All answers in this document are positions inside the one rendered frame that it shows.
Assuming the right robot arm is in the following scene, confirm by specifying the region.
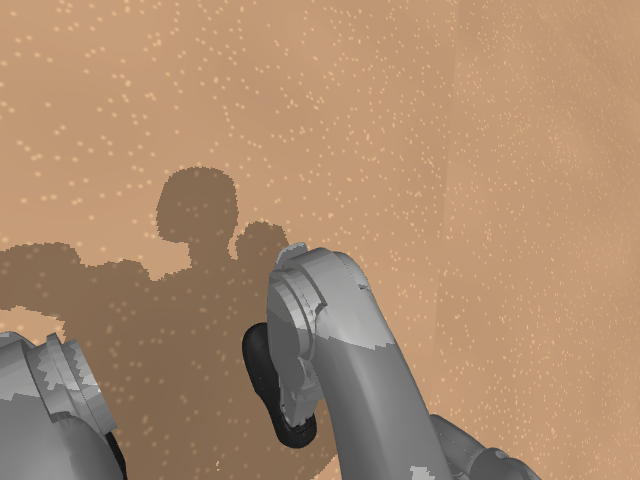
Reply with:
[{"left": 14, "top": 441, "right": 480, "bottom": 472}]
[{"left": 469, "top": 448, "right": 541, "bottom": 480}]

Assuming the right robot hand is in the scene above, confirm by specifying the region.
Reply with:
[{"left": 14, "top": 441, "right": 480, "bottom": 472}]
[{"left": 430, "top": 414, "right": 487, "bottom": 480}]

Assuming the right robot foot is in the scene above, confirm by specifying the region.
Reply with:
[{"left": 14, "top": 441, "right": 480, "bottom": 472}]
[{"left": 242, "top": 322, "right": 317, "bottom": 449}]

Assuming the left robot foot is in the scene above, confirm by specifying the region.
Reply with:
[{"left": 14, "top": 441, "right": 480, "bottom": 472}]
[{"left": 105, "top": 432, "right": 128, "bottom": 480}]

